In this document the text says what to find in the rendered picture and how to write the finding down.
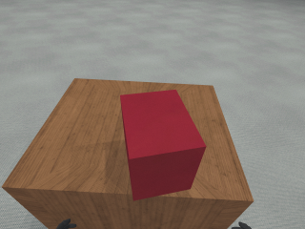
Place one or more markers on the pedestal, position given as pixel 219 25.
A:
pixel 77 166

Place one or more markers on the carton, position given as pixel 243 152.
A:
pixel 164 148

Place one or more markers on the robot left hand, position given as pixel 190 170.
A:
pixel 65 224

